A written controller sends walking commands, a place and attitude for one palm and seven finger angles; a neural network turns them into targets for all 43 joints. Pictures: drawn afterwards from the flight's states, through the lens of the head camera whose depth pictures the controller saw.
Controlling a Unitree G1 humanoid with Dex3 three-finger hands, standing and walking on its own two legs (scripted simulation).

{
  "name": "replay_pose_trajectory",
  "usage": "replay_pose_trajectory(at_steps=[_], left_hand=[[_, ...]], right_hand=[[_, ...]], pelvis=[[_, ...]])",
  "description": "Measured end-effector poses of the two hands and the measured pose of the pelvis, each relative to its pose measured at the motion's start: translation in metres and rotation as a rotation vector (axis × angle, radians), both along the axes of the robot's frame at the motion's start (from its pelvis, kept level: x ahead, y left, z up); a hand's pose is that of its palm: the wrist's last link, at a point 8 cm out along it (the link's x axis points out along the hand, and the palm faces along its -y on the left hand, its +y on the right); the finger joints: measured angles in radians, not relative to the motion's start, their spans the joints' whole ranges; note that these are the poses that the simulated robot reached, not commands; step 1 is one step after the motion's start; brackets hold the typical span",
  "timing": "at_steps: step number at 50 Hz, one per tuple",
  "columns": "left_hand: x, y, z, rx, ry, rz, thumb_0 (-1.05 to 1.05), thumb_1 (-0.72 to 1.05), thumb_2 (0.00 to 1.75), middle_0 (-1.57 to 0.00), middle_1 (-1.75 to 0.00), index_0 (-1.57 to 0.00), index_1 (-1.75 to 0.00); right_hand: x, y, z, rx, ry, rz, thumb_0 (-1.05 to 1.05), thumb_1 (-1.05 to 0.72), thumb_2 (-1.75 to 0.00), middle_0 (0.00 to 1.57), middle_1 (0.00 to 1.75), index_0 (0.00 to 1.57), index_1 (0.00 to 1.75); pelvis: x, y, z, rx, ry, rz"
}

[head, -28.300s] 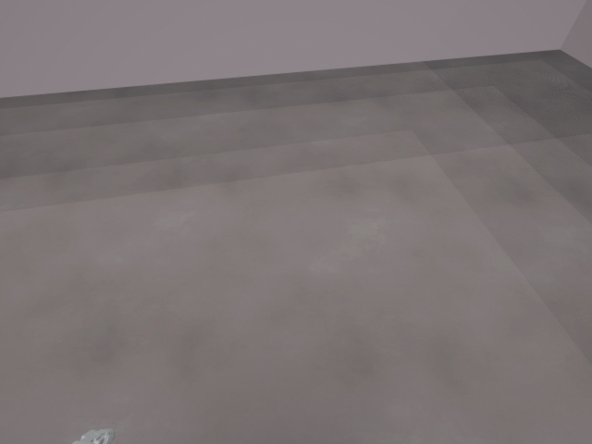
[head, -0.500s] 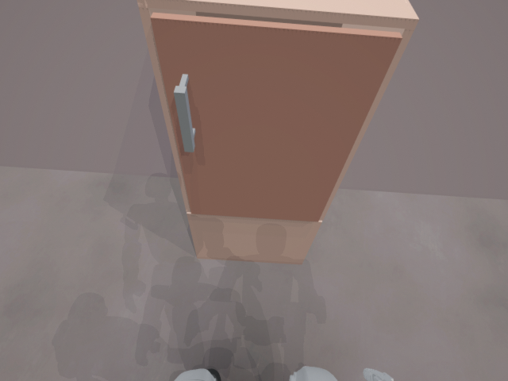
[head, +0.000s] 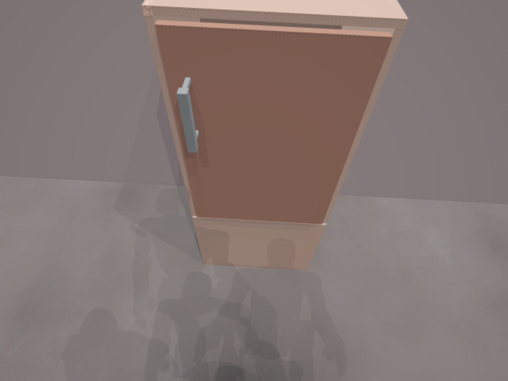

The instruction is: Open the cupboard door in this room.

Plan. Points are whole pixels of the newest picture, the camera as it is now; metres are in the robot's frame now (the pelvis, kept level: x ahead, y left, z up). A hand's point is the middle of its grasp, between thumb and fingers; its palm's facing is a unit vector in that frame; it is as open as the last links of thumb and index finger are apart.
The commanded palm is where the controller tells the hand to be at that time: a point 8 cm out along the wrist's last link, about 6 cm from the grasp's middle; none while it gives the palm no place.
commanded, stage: come to a stop and stand still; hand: left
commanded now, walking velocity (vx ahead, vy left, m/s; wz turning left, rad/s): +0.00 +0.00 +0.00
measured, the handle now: (190, 116) +0.58 +0.17 +0.07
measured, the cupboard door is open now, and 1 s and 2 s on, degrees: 0 0 0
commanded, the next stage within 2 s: look again from close up in 0.46 s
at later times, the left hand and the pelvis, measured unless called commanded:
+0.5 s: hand out of the picture +0.03 +0.21 -0.16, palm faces -0.04 -0.97 -0.23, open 7.4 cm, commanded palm none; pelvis +0.01 +0.02 +0.01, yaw -2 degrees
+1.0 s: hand out of the picture +0.03 +0.16 -0.16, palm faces -0.02 -0.98 -0.22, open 7.4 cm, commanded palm none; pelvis +0.01 -0.02 +0.01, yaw -2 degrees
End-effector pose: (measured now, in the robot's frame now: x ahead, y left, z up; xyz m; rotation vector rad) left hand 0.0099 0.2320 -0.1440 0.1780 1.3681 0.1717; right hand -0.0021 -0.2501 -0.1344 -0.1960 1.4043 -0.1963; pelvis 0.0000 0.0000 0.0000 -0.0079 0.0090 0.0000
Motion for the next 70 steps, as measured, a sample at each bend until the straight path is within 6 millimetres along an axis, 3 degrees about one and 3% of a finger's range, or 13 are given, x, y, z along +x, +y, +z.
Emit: replay_pose_trajectory(at_steps=[6, 16, 29, 58, 60, 66, 68, 70], left_hand=[[0.001, 0.025, 0.004, 0.020, -0.008, -0.017, 0.01, 0.91, 0.90, -0.21, -0.30, -0.20, -0.30], [0.012, 0.038, 0.015, 0.029, -0.027, -0.063, 0.01, 0.91, 0.90, -0.20, -0.29, -0.19, -0.30], [0.019, 0.013, 0.011, -0.004, -0.005, -0.065, 0.01, 0.91, 0.90, -0.20, -0.29, -0.20, -0.30], [0.016, -0.031, 0.012, -0.006, -0.012, -0.036, 0.01, 0.92, 0.90, -0.20, -0.30, -0.20, -0.30], [0.041, -0.027, 0.030, 0.003, -0.192, 0.053, 0.02, 0.92, 0.90, -0.21, -0.30, -0.20, -0.30], [0.145, -0.023, 0.132, 0.020, -0.980, 0.054, 0.02, 0.87, 0.88, -0.21, -0.33, -0.20, -0.33], [0.163, -0.024, 0.150, -0.018, -1.180, -0.007, 0.02, 0.84, 0.86, -0.21, -0.35, -0.20, -0.35], [0.170, -0.029, 0.155, -0.070, -1.332, -0.097, 0.01, 0.80, 0.85, -0.21, -0.37, -0.20, -0.38]], right_hand=[[0.016, 0.041, -0.007, 0.055, -0.093, 0.031, 0.01, -0.91, -0.90, 0.20, 0.30, 0.20, 0.30], [0.021, 0.050, -0.006, 0.064, -0.129, 0.011, 0.02, -0.94, -0.90, 0.20, 0.30, 0.20, 0.30], [0.012, 0.043, -0.006, 0.069, -0.069, -0.013, 0.01, -0.91, -0.90, 0.20, 0.30, 0.20, 0.30], [0.015, 0.001, -0.006, 0.072, -0.035, -0.008, 0.01, -0.91, -0.90, 0.20, 0.30, 0.20, 0.30], [0.023, -0.005, 0.000, 0.044, -0.125, 0.000, 0.01, -0.91, -0.90, 0.20, 0.30, 0.20, 0.30], [0.087, -0.028, 0.021, -0.025, -0.532, 0.066, 0.01, -0.91, -0.90, 0.20, 0.30, 0.20, 0.30], [0.111, -0.036, 0.029, -0.039, -0.652, 0.101, 0.01, -0.91, -0.90, 0.20, 0.30, 0.20, 0.30], [0.135, -0.043, 0.036, -0.052, -0.761, 0.142, 0.01, -0.91, -0.90, 0.20, 0.30, 0.20, 0.30]], pelvis=[[-0.001, 0.018, -0.001, 0.000, -0.031, -0.006], [0.001, 0.031, 0.004, 0.016, -0.026, -0.038], [0.009, 0.018, 0.006, 0.021, -0.025, -0.043], [0.009, -0.026, 0.008, 0.013, -0.017, -0.020], [0.007, -0.028, 0.007, 0.015, -0.015, -0.016], [-0.008, -0.031, -0.004, 0.019, 0.041, 0.034], [-0.015, -0.035, -0.014, 0.023, 0.083, 0.026], [-0.023, -0.038, -0.028, 0.028, 0.124, 0.018]])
